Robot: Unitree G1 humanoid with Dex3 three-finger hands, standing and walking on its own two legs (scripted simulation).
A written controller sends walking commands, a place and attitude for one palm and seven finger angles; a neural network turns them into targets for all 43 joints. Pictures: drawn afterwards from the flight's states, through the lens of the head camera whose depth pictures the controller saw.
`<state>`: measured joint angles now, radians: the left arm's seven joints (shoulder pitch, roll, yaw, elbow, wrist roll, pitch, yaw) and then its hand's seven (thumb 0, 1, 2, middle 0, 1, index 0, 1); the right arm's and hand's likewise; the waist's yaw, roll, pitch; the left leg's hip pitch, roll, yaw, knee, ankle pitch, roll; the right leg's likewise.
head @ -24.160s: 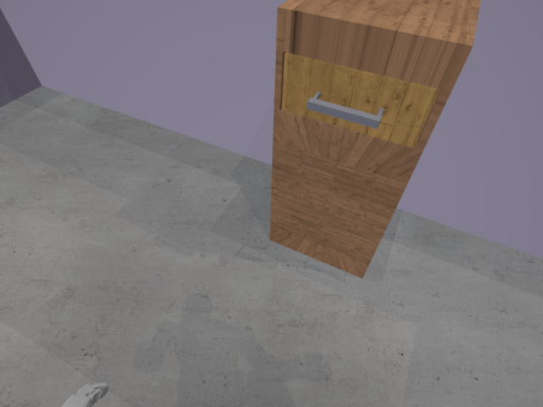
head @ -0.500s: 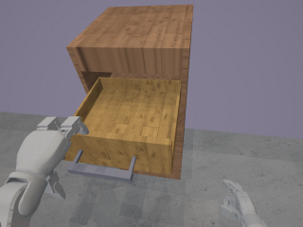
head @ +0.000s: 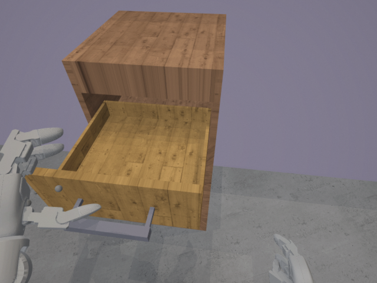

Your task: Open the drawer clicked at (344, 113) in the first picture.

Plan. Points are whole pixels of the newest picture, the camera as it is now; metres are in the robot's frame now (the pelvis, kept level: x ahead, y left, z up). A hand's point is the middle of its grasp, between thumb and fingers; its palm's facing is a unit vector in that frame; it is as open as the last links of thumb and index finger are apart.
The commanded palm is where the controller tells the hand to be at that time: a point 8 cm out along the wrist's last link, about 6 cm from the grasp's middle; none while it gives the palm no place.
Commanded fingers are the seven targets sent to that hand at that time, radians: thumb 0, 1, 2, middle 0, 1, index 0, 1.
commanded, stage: draw the hand back to the body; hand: left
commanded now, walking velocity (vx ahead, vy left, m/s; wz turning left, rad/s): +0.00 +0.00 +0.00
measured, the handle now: (110, 218) +0.24 +0.21 +0.00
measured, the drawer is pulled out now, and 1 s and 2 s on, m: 0.30 0.30 0.30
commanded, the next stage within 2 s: step back with the hand held close in 0.64 s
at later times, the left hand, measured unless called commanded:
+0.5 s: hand (53, 203) +0.18 +0.23 +0.18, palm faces +0.43 -0.81 -0.41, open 8.2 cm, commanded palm +0.13 +0.27 +0.19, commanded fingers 0.00 0.90 0.90 -0.20 -0.30 -0.20 -0.30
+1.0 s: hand (44, 213) +0.17 +0.24 +0.16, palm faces +0.34 -0.81 -0.47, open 7.4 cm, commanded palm +0.10 +0.29 +0.19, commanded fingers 0.00 0.90 0.90 -0.20 -0.30 -0.20 -0.30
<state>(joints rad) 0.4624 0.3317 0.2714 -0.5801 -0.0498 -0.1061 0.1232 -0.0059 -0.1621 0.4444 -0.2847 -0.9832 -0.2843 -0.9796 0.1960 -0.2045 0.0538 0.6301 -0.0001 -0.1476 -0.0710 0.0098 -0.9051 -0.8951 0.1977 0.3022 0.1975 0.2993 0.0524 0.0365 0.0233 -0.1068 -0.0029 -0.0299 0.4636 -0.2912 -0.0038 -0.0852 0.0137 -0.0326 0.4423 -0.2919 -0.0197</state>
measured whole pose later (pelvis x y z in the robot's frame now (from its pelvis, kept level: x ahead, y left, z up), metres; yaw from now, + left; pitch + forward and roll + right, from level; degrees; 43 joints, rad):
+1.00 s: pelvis -0.02 +0.00 +0.00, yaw +2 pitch +1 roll -1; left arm 0.61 0.38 0.37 -0.58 -0.06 -0.17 0.10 0.01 0.89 0.90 -0.21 -0.30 -0.21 -0.30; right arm 0.17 -0.23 0.00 0.58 0.02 -0.03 -0.07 0.01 -0.91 -0.90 0.20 0.30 0.20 0.30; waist -0.01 0.02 0.03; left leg -0.27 -0.01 -0.03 0.51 -0.26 0.01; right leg -0.23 0.00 -0.07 0.48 -0.27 -0.01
